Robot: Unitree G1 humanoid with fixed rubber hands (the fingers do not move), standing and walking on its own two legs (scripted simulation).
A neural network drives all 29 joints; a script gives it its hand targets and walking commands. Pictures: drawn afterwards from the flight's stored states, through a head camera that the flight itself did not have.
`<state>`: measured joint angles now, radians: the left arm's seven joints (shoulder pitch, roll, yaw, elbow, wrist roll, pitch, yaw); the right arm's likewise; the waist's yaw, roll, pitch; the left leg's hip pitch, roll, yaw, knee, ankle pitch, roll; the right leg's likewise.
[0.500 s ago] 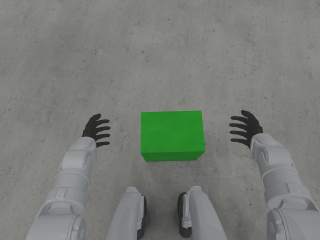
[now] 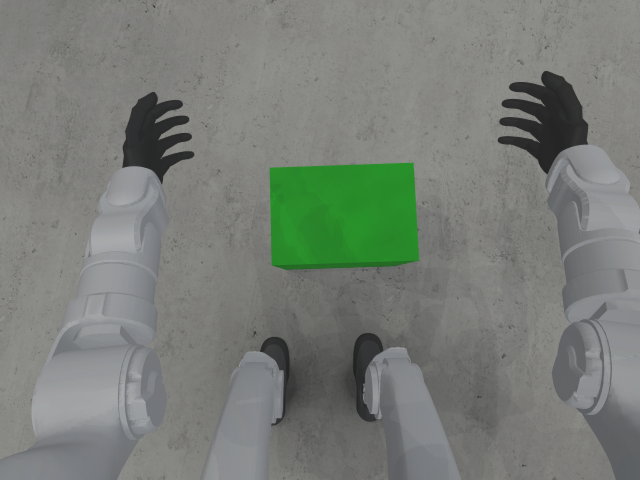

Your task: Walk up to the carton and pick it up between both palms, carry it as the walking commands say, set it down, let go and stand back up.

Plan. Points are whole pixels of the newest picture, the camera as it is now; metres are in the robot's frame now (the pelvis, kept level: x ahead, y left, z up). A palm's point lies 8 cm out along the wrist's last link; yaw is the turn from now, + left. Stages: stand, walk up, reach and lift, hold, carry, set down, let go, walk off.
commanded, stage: reach and lift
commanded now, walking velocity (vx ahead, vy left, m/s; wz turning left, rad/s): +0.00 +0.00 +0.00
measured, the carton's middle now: (340, 223) +0.47 -0.04 -0.52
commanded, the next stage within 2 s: none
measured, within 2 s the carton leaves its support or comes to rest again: neither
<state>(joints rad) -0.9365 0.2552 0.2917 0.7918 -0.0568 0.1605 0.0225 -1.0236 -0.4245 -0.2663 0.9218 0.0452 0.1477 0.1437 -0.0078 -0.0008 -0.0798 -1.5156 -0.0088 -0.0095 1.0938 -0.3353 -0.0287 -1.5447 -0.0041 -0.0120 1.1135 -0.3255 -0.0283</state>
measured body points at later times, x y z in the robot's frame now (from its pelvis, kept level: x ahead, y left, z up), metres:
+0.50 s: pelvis -0.02 +0.01 -0.09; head +0.31 -0.01 +0.22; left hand +0.49 +0.20 -0.22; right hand +0.50 -0.27 -0.21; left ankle +0.07 +0.13 -0.62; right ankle +0.07 -0.10 -0.62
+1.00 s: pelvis -0.04 +0.01 -0.22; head +0.31 -0.02 +0.06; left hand +0.49 +0.20 -0.36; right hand +0.50 -0.26 -0.36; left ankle +0.07 +0.13 -0.62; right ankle +0.07 -0.10 -0.62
